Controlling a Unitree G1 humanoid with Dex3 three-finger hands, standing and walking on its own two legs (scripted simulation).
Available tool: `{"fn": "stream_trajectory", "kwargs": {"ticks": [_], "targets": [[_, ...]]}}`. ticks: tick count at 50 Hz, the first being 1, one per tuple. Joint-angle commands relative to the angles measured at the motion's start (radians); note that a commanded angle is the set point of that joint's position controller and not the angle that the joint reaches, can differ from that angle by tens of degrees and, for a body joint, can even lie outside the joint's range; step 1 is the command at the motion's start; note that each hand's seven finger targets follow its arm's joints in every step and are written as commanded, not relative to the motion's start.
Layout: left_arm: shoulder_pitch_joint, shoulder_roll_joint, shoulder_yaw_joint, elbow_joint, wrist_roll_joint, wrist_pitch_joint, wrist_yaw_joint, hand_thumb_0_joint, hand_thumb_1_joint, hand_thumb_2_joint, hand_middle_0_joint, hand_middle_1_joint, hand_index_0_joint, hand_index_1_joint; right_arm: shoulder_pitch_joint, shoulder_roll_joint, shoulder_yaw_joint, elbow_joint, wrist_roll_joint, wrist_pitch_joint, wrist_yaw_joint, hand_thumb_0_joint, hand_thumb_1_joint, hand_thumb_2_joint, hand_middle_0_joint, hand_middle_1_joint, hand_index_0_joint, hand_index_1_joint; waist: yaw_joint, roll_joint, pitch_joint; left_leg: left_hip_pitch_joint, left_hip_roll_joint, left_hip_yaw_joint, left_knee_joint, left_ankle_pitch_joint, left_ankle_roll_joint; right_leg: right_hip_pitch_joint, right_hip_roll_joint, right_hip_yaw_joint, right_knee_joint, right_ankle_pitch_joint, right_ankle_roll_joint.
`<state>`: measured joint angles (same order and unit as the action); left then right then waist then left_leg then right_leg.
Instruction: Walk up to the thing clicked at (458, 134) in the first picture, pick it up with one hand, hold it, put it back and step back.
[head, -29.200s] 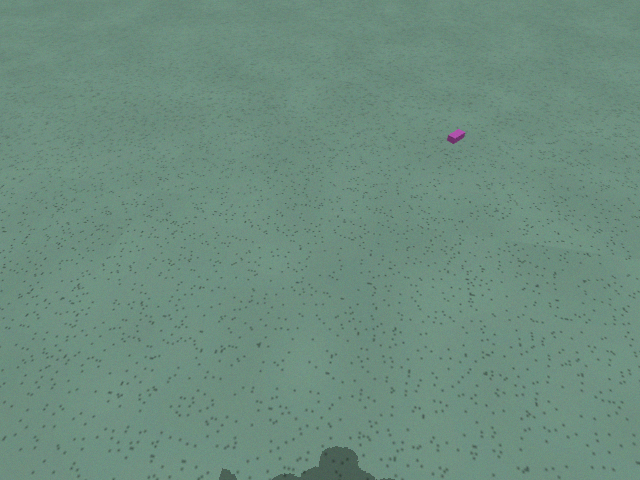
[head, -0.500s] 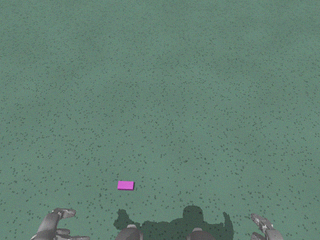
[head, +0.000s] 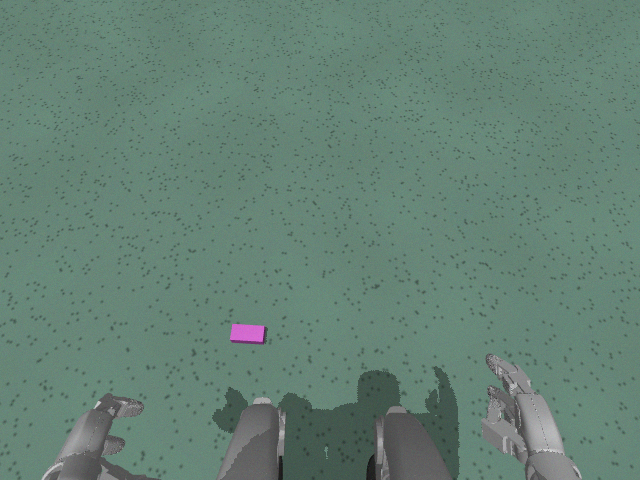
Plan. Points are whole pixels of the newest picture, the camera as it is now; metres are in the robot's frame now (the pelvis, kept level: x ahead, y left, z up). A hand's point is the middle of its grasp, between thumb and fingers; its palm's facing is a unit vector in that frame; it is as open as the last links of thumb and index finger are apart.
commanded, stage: rise first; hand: left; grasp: from above
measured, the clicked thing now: (248, 334) +0.44 +0.21 -0.64
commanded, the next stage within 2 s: approach in 1.82 s
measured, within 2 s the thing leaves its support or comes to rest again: neither
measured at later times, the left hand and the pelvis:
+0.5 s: hand (175, 375) +0.28 +0.30 -0.35, palm faces -0.49 -0.34 -0.80, open 12.9 cm; pelvis -0.06 +0.00 -0.21, yaw -2 degrees
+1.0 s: hand (195, 350) +0.35 +0.29 -0.44, palm faces -0.47 -0.06 -0.88, open 12.4 cm; pelvis -0.08 +0.00 -0.30, yaw -5 degrees
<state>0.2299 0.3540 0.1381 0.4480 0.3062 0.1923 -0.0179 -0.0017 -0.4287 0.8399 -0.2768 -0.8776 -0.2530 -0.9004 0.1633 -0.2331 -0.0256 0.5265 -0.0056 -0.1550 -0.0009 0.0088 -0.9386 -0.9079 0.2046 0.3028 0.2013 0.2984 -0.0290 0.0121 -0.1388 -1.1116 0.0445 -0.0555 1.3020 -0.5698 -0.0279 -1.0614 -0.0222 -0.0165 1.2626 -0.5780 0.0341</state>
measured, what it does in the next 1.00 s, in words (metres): lowers itself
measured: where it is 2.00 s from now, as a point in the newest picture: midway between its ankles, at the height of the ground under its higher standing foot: outside the picture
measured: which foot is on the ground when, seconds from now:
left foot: down 0.00-1.00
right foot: down 0.00-1.00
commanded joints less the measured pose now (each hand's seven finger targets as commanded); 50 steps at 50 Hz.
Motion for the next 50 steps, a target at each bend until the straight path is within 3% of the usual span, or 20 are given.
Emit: {"fn": "stream_trajectory", "kwargs": {"ticks": [1,4,5,10,13,15,19,20,24,25,28,32,34,37,38,42,45,47,50], "targets": [[-0.133,0.19,0.059,-0.036,0.088,-0.112,0.025,0.0,-0.434,0.835,-0.29,-0.849,-0.27,-0.869,0.003,-0.165,-0.074,-0.085,0.004,-0.066,-0.003,0.0,-0.935,-0.91,0.201,0.3,0.2,0.3,-0.027,0.063,-0.262,0.076,-0.03,0.029,-0.037,0.204,0.033,-0.049,0.028,-0.015,-0.008,0.195,-0.051],[-0.202,0.202,0.04,0.002,0.164,-0.189,0.035,0.0,-0.389,0.821,-0.298,-0.838,-0.281,-0.855,-0.005,-0.177,-0.08,-0.064,0.005,-0.08,0.009,0.0,-0.921,-0.906,0.201,0.3,0.2,0.3,-0.022,0.075,-0.352,0.016,-0.031,0.019,0.06,0.227,0.032,-0.152,0.027,-0.012,0.105,0.209,-0.053],[-0.233,0.248,0.077,0.029,0.19,-0.211,0.047,0.0,-0.363,0.807,-0.304,-0.84,-0.293,-0.851,-0.009,-0.186,-0.085,-0.056,0.005,-0.082,0.011,0.0,-0.919,-0.905,0.201,0.3,0.2,0.3,-0.011,0.071,-0.37,-0.021,-0.035,0.026,0.095,0.216,0.033,-0.174,0.027,-0.009,0.133,0.203,-0.053],[-0.344,0.337,0.105,0.058,0.302,-0.297,0.094,0.0,-0.385,0.83,-0.296,-0.857,-0.285,-0.869,-0.014,-0.214,-0.101,-0.016,0.005,-0.071,0.026,0.0,-0.936,-0.91,0.201,0.3,0.2,0.3,0.021,0.125,-0.506,-0.096,-0.033,0.017,0.217,0.242,0.028,-0.312,0.025,-0.01,0.281,0.211,-0.058],[-0.472,0.351,0.086,0.111,0.361,-0.314,0.114,0.0,-0.388,0.842,-0.289,-0.867,-0.279,-0.879,-0.005,-0.216,-0.108,0.008,0.004,-0.054,0.032,0.0,-0.933,-0.91,0.201,0.3,0.2,0.3,-0.002,0.1,-0.542,-0.195,-0.037,0.026,0.3,0.198,0.033,-0.374,0.03,-0.015,0.334,0.184,-0.057],[-0.532,0.404,0.114,0.16,0.399,-0.325,0.128,0.0,-0.39,0.843,-0.285,-0.871,-0.277,-0.879,0.003,-0.226,-0.113,0.029,0.0,-0.041,0.036,0.0,-0.937,-0.912,0.201,0.3,0.2,0.3,0.011,0.079,-0.577,-0.237,-0.036,0.023,0.343,0.167,0.037,-0.414,0.033,-0.023,0.369,0.154,-0.057],[-0.684,0.441,0.092,0.246,0.477,-0.364,0.136,0.0,-0.363,0.812,-0.342,-0.824,-0.333,-0.835,0.033,-0.226,-0.113,0.065,-0.01,-0.018,0.046,0.0,-0.958,-0.918,0.201,0.3,0.2,0.3,0.003,0.052,-0.621,-0.353,-0.04,0.042,0.46,0.142,0.047,-0.457,0.034,-0.024,0.433,0.139,-0.054],[-0.729,0.478,0.11,0.266,0.489,-0.377,0.138,0.0,-0.352,0.798,-0.351,-0.822,-0.344,-0.83,0.04,-0.232,-0.112,0.071,-0.013,-0.012,0.048,0.0,-0.963,-0.92,0.2,0.3,0.2,0.3,0.005,0.054,-0.629,-0.368,-0.04,0.041,0.477,0.135,0.047,-0.464,0.033,-0.029,0.451,0.132,-0.054],[-0.837,0.502,0.091,0.338,0.563,-0.422,0.15,0.0,-0.318,0.786,-0.348,-0.823,-0.349,-0.823,0.068,-0.241,-0.111,0.097,-0.023,0.012,0.056,0.0,-0.95,-0.916,0.2,0.3,0.2,0.3,-0.008,0.057,-0.656,-0.419,-0.039,0.04,0.547,0.104,0.05,-0.528,0.036,-0.045,0.509,0.105,-0.053],[-0.864,0.502,0.082,0.36,0.578,-0.433,0.155,0.0,-0.302,0.789,-0.34,-0.813,-0.341,-0.814,0.074,-0.241,-0.109,0.103,-0.026,0.017,0.06,0.0,-0.932,-0.911,0.2,0.3,0.2,0.3,-0.017,0.054,-0.646,-0.45,-0.04,0.04,0.559,0.084,0.052,-0.537,0.037,-0.049,0.52,0.087,-0.052],[-0.93,0.566,0.106,0.401,0.634,-0.461,0.18,0.0,-0.294,0.795,-0.329,-0.806,-0.331,-0.806,0.087,-0.246,-0.103,0.114,-0.033,0.04,0.067,0.0,-0.921,-0.909,0.2,0.3,0.2,0.3,-0.009,0.075,-0.654,-0.48,-0.043,0.039,0.595,0.074,0.051,-0.583,0.042,-0.06,0.566,0.067,-0.055],[-1.025,0.59,0.097,0.47,0.697,-0.498,0.222,0.0,-0.266,0.814,-0.313,-0.749,-0.305,-0.758,0.09,-0.245,-0.094,0.126,-0.049,0.074,0.077,0.0,-0.879,-0.897,0.2,0.3,0.2,0.3,-0.035,0.086,-0.612,-0.551,-0.046,0.035,0.633,-0.012,0.055,-0.655,0.049,-0.079,0.607,-0.012,-0.056],[-1.042,0.616,0.109,0.503,0.728,-0.508,0.248,0.0,-0.248,0.798,-0.322,-0.735,-0.317,-0.741,0.09,-0.247,-0.089,0.131,-0.056,0.09,0.08,0.0,-0.879,-0.897,0.2,0.3,0.2,0.3,-0.027,0.109,-0.591,-0.558,-0.048,0.035,0.642,-0.032,0.054,-0.698,0.051,-0.085,0.625,-0.037,-0.06],[-1.124,0.633,0.093,0.548,0.778,-0.518,0.284,0.0,-0.219,0.771,-0.35,-0.688,-0.343,-0.696,0.095,-0.254,-0.078,0.145,-0.072,0.109,0.085,0.0,-0.884,-0.898,0.2,0.3,0.2,0.3,-0.058,0.146,-0.572,-0.565,-0.048,0.024,0.668,-0.053,0.052,-0.759,0.051,-0.098,0.663,-0.048,-0.062],[-1.148,0.655,0.098,0.554,0.797,-0.522,0.297,0.0,-0.218,0.772,-0.353,-0.677,-0.346,-0.685,0.094,-0.257,-0.077,0.147,-0.076,0.114,0.087,0.0,-0.887,-0.898,0.2,0.3,0.2,0.3,-0.056,0.153,-0.583,-0.576,-0.051,0.026,0.676,-0.06,0.052,-0.766,0.052,-0.099,0.672,-0.056,-0.063],[-1.21,0.632,0.055,0.631,0.84,-0.525,0.326,0.0,-0.208,0.758,-0.364,-0.651,-0.355,-0.66,0.1,-0.261,-0.069,0.17,-0.093,0.123,0.092,0.0,-0.895,-0.9,0.2,0.3,0.2,0.3,-0.091,0.166,-0.541,-0.602,-0.052,0.016,0.704,-0.081,0.052,-0.838,0.05,-0.112,0.701,-0.067,-0.064],[-1.224,0.661,0.06,0.667,0.876,-0.526,0.344,0.0,-0.223,0.773,-0.357,-0.643,-0.344,-0.656,0.101,-0.268,-0.066,0.182,-0.1,0.127,0.094,0.0,-0.894,-0.899,0.2,0.3,0.2,0.3,-0.08,0.196,-0.547,-0.591,-0.055,0.014,0.718,-0.077,0.049,-0.86,0.048,-0.116,0.726,-0.055,-0.066],[-1.247,0.649,0.045,0.685,0.896,-0.528,0.354,0.0,-0.215,0.767,-0.362,-0.637,-0.349,-0.65,0.103,-0.268,-0.064,0.188,-0.109,0.13,0.098,0.0,-0.893,-0.899,0.2,0.3,0.2,0.3,-0.099,0.185,-0.545,-0.614,-0.059,0.018,0.742,-0.062,0.051,-0.869,0.051,-0.118,0.734,-0.042,-0.066],[-1.267,0.659,0.042,0.711,0.923,-0.534,0.371,0.0,-0.208,0.753,-0.372,-0.63,-0.359,-0.642,0.098,-0.268,-0.058,0.197,-0.117,0.132,0.101,0.0,-0.897,-0.9,0.2,0.3,0.2,0.3,-0.099,0.209,-0.542,-0.612,-0.059,0.014,0.752,-0.058,0.049,-0.893,0.05,-0.124,0.761,-0.035,-0.066]]}}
